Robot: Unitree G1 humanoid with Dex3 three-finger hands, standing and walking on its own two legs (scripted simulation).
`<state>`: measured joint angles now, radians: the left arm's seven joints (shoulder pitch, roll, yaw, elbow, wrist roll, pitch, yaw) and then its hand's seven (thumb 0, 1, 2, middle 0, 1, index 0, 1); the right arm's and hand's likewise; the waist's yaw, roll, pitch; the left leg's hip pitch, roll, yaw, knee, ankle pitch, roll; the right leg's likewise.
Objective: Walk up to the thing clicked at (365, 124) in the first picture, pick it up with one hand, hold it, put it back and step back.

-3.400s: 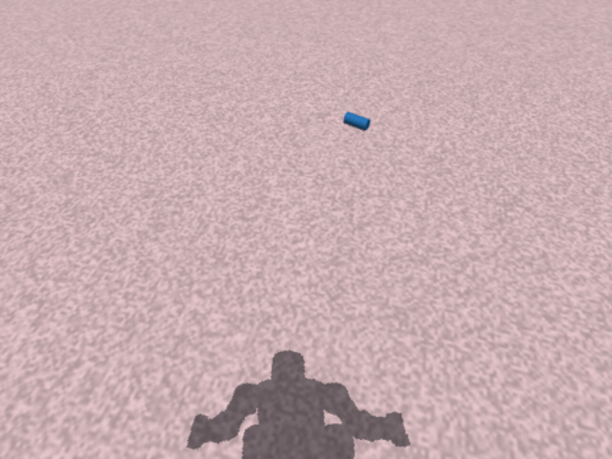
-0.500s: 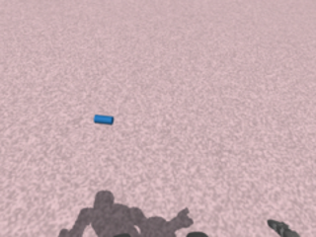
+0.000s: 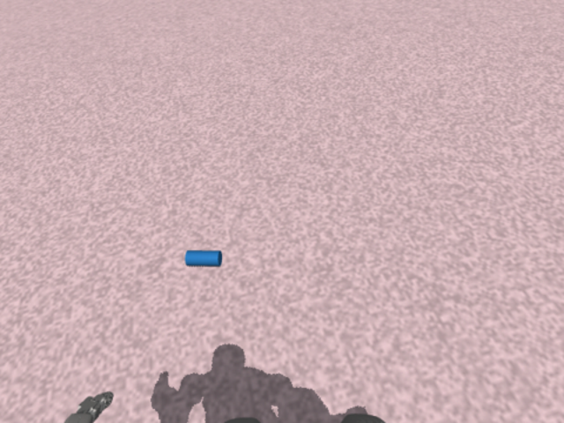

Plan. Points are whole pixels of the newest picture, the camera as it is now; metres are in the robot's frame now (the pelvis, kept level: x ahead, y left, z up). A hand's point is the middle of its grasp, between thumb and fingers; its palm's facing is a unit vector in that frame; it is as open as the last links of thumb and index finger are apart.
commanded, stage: walk up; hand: left
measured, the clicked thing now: (203, 258) +0.83 +0.38 -0.73
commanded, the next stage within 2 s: none
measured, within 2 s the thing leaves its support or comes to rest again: neither
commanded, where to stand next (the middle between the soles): +0.43 +0.21 m, yaw -2 degrees
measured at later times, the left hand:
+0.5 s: hand (41, 416) +0.17 +0.43 -0.15, palm faces -0.04 -0.91 -0.41, open 7.3 cm
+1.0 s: hand (41, 310) +0.34 +0.47 -0.11, palm faces -0.02 -0.86 -0.51, open 7.3 cm
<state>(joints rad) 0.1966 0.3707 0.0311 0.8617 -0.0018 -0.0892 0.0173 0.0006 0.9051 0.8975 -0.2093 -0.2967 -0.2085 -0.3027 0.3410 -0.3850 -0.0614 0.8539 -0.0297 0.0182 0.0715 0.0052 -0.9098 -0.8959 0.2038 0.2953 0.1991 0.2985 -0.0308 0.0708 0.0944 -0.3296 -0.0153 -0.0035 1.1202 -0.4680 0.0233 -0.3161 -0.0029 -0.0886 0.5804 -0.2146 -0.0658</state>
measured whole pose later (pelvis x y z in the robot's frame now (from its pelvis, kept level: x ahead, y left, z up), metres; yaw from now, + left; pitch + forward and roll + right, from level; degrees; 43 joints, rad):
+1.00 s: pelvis +0.28 +0.19 +0.00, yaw -1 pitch -3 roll +0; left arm 0.31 0.38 0.02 0.84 0.01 -0.10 0.05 0.00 0.90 0.90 -0.21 -0.30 -0.21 -0.30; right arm 0.29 -0.42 -0.07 0.80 -0.02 0.05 0.07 0.00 -0.91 -0.90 0.20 0.30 0.20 0.30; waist 0.01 0.11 0.11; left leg -0.46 0.00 -0.08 1.14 -0.44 0.00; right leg -0.30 -0.05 -0.07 0.58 -0.23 -0.01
